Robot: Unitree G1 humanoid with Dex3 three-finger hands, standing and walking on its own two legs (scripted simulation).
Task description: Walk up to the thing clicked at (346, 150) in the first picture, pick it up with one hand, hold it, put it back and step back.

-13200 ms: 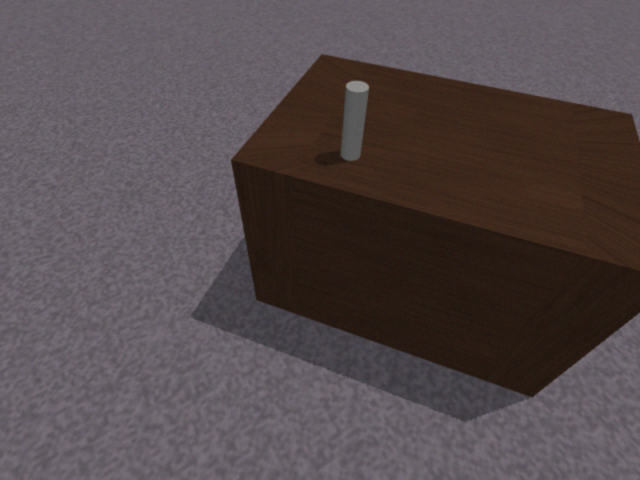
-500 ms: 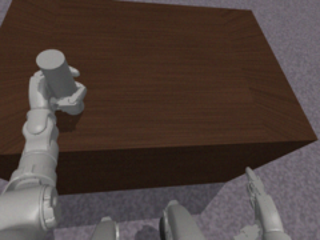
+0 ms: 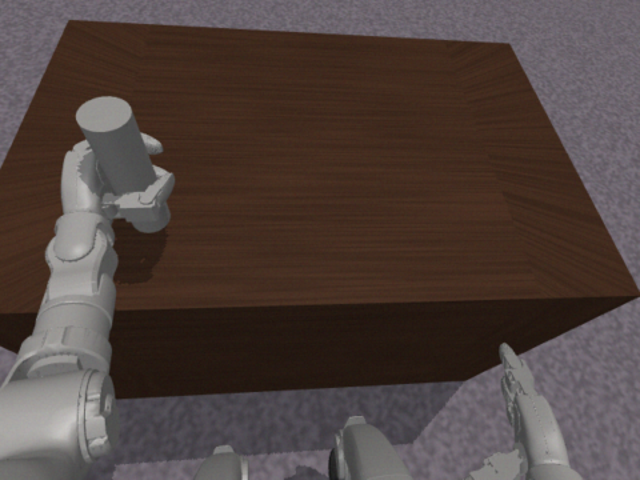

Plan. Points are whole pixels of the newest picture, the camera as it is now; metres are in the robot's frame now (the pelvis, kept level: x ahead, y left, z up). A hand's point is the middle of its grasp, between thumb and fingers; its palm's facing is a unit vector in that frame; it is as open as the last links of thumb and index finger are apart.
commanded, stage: settle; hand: left
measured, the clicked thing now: (131, 174) +0.47 +0.18 +0.08
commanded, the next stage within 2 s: lift in 0.34 s
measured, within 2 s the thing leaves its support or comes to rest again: neither
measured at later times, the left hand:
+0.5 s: hand (137, 160) +0.48 +0.17 +0.09, palm faces +0.06 -1.00 -0.01, open 6.8 cm
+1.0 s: hand (119, 150) +0.44 +0.17 +0.15, palm faces +0.06 -1.00 -0.04, open 6.8 cm
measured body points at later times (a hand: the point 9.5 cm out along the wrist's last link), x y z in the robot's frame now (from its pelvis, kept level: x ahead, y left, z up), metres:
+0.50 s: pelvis +0.00 +0.00 +0.01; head +0.09 +0.01 +0.45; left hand +0.47 +0.22 +0.10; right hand +0.16 -0.26 -0.02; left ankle -0.01 +0.13 -0.67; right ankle +0.05 -0.14 -0.67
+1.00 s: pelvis +0.02 +0.00 +0.03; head +0.06 +0.00 +0.48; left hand +0.43 +0.22 +0.16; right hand +0.17 -0.27 -0.01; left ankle -0.01 +0.13 -0.67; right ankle +0.05 -0.14 -0.67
